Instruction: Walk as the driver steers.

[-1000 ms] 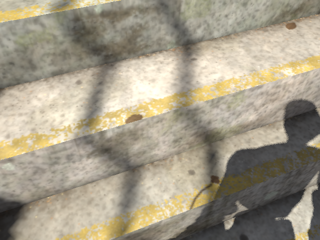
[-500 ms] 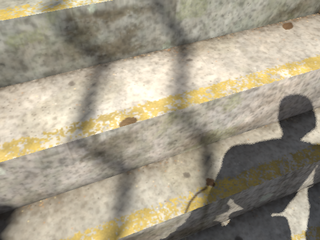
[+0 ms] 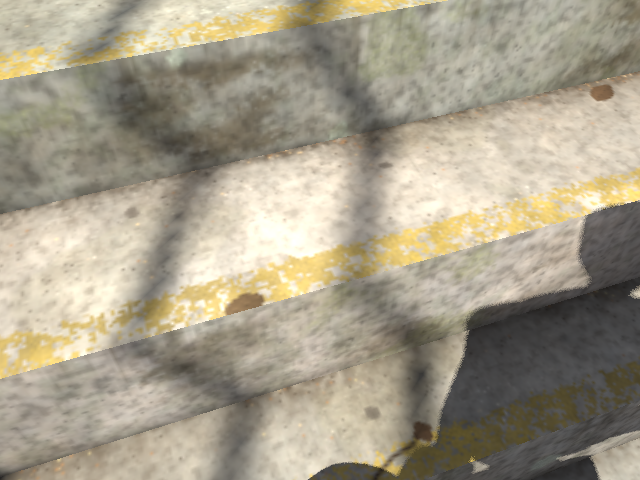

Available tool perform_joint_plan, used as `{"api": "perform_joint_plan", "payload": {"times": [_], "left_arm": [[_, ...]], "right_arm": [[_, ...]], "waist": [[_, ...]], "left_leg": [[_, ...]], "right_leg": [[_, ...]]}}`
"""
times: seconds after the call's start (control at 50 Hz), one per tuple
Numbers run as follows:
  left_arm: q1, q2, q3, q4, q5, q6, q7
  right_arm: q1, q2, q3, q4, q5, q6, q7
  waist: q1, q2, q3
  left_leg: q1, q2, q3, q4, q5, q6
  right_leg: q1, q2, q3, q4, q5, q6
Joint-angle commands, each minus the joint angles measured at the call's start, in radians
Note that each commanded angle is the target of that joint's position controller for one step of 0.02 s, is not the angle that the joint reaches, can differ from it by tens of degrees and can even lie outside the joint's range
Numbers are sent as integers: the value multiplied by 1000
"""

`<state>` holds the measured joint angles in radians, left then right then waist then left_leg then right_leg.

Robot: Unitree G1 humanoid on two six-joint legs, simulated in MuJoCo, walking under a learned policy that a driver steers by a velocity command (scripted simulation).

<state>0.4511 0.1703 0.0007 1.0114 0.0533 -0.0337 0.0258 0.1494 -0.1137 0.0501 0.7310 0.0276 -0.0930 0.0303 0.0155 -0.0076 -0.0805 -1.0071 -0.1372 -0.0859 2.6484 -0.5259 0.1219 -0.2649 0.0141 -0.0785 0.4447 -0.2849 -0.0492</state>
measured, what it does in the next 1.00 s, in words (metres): steps on the spot: left foot 0.24 m higher, then right foot 0.24 m lower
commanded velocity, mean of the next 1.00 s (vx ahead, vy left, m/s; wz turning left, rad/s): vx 0.48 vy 0.00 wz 0.00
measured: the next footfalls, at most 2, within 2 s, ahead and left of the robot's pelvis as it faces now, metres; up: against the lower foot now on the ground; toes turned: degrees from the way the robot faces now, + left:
left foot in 0.28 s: +0.14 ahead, +0.18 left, +0.24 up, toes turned +8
right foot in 0.68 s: -0.01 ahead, -0.10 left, +0.00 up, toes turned -7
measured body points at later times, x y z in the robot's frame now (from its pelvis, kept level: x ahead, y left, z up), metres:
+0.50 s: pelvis +0.01 +0.01 +0.13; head -0.03 -0.01 +0.58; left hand +0.10 +0.26 +0.03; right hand +0.14 -0.20 -0.01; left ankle +0.09 +0.16 -0.51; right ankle -0.03 -0.10 -0.39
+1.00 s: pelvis +0.00 -0.07 -0.01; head -0.03 -0.11 +0.44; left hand -0.11 +0.09 -0.16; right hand +0.19 -0.20 -0.13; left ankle +0.02 +0.09 -0.32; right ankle -0.05 -0.10 -0.74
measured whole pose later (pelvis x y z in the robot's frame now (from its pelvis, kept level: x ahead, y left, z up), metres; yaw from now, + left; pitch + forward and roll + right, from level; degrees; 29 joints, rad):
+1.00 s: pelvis +0.00 -0.07 -0.01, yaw +0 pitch +1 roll +2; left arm 0.61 0.02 -0.03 1.02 0.06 -0.02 0.07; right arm 0.08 -0.04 0.06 0.84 0.02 -0.03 0.03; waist 0.10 0.05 -0.11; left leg -1.29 -0.02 -0.14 2.47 -0.01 0.07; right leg -0.20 0.05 -0.14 0.56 -0.38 -0.12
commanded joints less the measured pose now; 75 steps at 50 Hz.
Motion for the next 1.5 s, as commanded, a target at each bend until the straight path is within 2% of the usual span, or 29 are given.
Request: {"api": "perform_joint_plan", "payload": {"times": [0.02, 0.08, 0.16, 0.18, 0.22, 0.24, 0.26, 0.3, 0.32, 0.36, 0.38, 0.56, 0.66, 0.7, 0.74, 0.76, 0.78, 0.82, 1.0, 1.16, 1.22, 1.26, 1.28, 1.3, 1.34, 1.36, 1.4, 1.44, 1.5], "left_arm": [[330, -6, -12, 34, 1, 2, 0], [133, 27, -8, -54, -19, -10, 69], [79, 32, -6, -23, -62, 9, 59], [31, 75, 6, -38, -75, 20, 72], [448, 25, -22, 51, -59, -21, 40], [276, 180, 10, 11, -53, -48, 23], [216, 280, 44, -22, -58, -54, 5], [-56, 129, 35, -136, -58, -24, -13], [-182, 97, 38, -205, -72, -17, -21], [-157, -95, -14, -315, -45, 4, -19], [-58, -58, -11, -296, -24, 10, -12], [146, 63, 11, -211, -80, 86, 7], [89, -56, -16, -82, -24, 112, -2], [5, 51, -37, -103, 83, 79, -7], [201, 169, 26, -85, 20, 62, -33], [209, 276, 61, -86, 2, 53, -6], [104, 133, 24, -104, 28, 38, 20], [69, 60, 1, -98, 40, -2, 56], [268, -58, -17, 24, 0, 16, 48], [234, -53, -31, 103, -13, 47, 50], [169, -46, -38, 125, -45, 60, 53], [114, 36, -27, 120, -50, 49, 53], [159, 149, -5, 114, -35, 27, 53], [303, 92, -12, 153, -58, 22, 41], [166, 147, -3, 80, -51, -9, -9], [22, 39, -16, 42, -48, -7, -15], [-323, -63, -21, -199, -87, -71, -47], [-351, -119, -32, -236, -78, -80, -50], [-109, -61, -38, -197, -44, 9, -32]], "right_arm": [[-224, 84, 68, -189, -22, -74, 36], [-260, 113, 100, -277, -22, -26, 54], [-453, 106, 121, -343, -55, 15, 25], [-433, 114, 130, -354, -60, -3, 18], [-631, 111, 116, -408, 4, -23, -2], [-226, 73, 76, -351, -57, 6, -22], [27, -26, 28, -197, -66, 45, -14], [58, -126, -32, -18, -81, 127, -42], [-52, -134, -39, -41, -102, 134, -50], [-200, -9, -17, 11, -40, 97, -33], [-205, 9, -21, 44, -23, 79, -32], [-411, -130, -49, -9, -74, 41, -42], [-235, 58, 0, -95, 19, 70, -76], [-151, 255, 30, -111, 18, 38, -37], [17, 138, 20, -78, 38, -20, 11], [-175, 131, 43, -151, 30, -11, 3], [-386, 26, 13, -167, 18, 5, -18], [-405, -38, -18, -153, 14, 37, -39], [-378, 164, 45, -46, -2, 25, 20], [-449, 167, 97, -109, 3, 10, 15], [-465, 152, 98, -141, -18, 6, 17], [-411, 42, 48, -107, -5, 2, -2], [-299, -13, 32, -85, -2, 18, -18], [-308, 19, 34, -82, -8, 12, -8], [66, -118, -26, 43, -35, 55, -33], [89, -167, -58, 128, -34, 64, -44], [56, -32, -29, 227, -104, 69, -16], [67, 69, -6, 322, -81, 56, 17], [-169, -34, -37, 264, -50, 56, -10]], "waist": [[108, 82, -39], [-29, 13, -94], [-22, -68, 48], [-80, -148, -4], [120, -115, -266], [-121, -251, -490], [-141, -128, -647], [-111, 411, -414], [-140, 427, -261], [47, 209, 66], [105, 112, 107], [252, 114, -18], [49, -94, 80], [-87, -176, 80], [-50, -30, 8], [1, -122, 36], [63, 73, 145], [52, -25, 200], [92, -36, 150], [58, 0, 142], [-5, -66, 34], [-63, -181, -147], [-104, -273, -155], [-36, -166, -201], [-167, -12, -379], [-153, 357, -370], [-93, 170, -133], [11, -20, -12], [162, 88, 133]], "left_leg": [[-827, 18, -53, 97, 0, -4], [-462, 150, -49, -263, 50, -43], [-61, 250, 183, -844, 266, -82], [259, 206, 138, -1097, 8, -28], [818, 105, 143, -1259, -199, 7], [840, 136, -63, -1396, -292, 4], [867, 77, 3, -1445, -296, -16], [771, 305, -366, -1788, -516, 92], [518, 378, -565, -2018, -569, 160], [146, 389, -446, -1956, -641, 76], [116, 371, -348, -1904, -548, 44], [-10, 359, 67, -1779, -345, -28], [86, 221, 272, -825, -137, -90], [-299, 95, -31, 121, -93, -134], [-505, 100, -91, 151, 254, -130], [-690, 218, -59, -27, 317, -146], [-674, 235, -88, -86, 473, -150], [-572, 214, -96, -159, 525, -153], [-697, 110, -66, -211, 514, -37], [-707, 155, 87, -280, 413, -45], [-242, 168, 278, -606, 362, -16], [289, 35, 419, -922, 154, 20], [362, 29, 351, -1148, -108, 22], [615, 64, 216, -1217, -109, 82], [847, 120, -107, -1643, -343, 119], [823, 317, -450, -1817, -271, 206], [558, 310, -347, -1800, -114, 151], [413, 238, -101, -1851, -11, 58], [127, 323, -280, -2125, -319, 89]], "right_leg": [[857, -277, 369, 43, 790, -152], [462, -320, 381, -193, 345, -150], [27, -213, 180, -397, 407, -165], [-82, -212, 113, -348, 924, -145], [-209, -159, 182, -48, 1866, -98], [6, -225, 228, 155, 2001, -134], [113, -228, 159, 197, 1711, -195], [-282, -41, 56, 506, 422, -170], [-359, 25, 173, 1086, 61, -103], [-568, 64, 235, 1398, -66, -78], [-559, 50, 202, 1382, 2, -65], [-80, -52, 5, 764, 277, -31], [37, -132, -103, -172, 569, -113], [87, -200, 192, 170, 1051, 92], [246, -320, 374, 151, 768, 70], [277, -476, 717, -127, -49, -81], [173, -454, 826, -265, -403, -95], [102, -439, 843, -333, -426, -98], [218, -245, 307, -146, 36, 39], [233, -259, 252, -284, 247, -13], [96, -215, 64, -317, 919, -32], [78, -184, -35, -199, 2117, -70], [199, -267, 33, -92, 2314, -147], [-31, -247, 52, 85, 2421, -108], [-109, -103, 28, 282, 1797, -116], [-269, 42, 23, 831, 697, -94], [-526, 70, 271, 1478, 170, -107], [-593, 57, 256, 1488, 149, -161], [-619, 55, 193, 1479, 208, -46]]}}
